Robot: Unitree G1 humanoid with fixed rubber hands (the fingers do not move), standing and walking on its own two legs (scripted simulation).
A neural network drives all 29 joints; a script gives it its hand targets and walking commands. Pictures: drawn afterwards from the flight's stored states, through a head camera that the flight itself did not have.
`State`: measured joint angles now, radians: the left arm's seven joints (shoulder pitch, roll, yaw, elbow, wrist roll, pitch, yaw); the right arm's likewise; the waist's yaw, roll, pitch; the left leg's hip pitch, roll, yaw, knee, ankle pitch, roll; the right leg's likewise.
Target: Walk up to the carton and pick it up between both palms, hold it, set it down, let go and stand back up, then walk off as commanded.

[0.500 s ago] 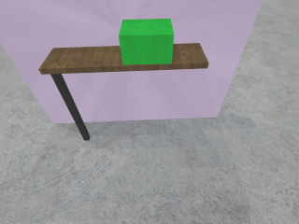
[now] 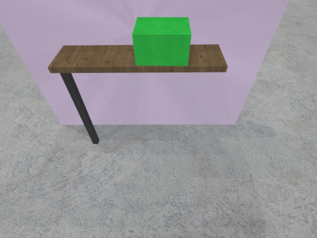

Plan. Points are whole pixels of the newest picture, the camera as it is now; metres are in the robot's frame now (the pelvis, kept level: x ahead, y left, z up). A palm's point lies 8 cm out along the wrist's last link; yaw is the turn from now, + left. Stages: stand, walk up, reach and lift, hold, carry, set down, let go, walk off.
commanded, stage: stand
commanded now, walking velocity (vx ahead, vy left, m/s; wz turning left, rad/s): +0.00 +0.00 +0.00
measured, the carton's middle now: (162, 41) +1.02 +0.02 +0.02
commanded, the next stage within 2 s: none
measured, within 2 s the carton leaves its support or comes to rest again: neither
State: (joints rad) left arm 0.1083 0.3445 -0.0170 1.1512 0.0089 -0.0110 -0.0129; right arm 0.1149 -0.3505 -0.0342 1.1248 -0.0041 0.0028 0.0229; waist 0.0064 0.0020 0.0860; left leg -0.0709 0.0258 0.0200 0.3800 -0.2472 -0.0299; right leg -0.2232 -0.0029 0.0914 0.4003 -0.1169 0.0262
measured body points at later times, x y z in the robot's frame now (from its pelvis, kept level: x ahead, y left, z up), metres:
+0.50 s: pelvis +0.02 +0.00 +0.00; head +0.02 -0.01 +0.45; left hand +0.10 +0.30 -0.13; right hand +0.09 -0.30 -0.14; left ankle -0.02 +0.14 -0.74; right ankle +0.07 -0.13 -0.74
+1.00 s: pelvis +0.02 +0.00 +0.00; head +0.03 -0.01 +0.45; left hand +0.10 +0.29 -0.13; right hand +0.10 -0.30 -0.14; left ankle -0.02 +0.14 -0.74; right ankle +0.07 -0.13 -0.74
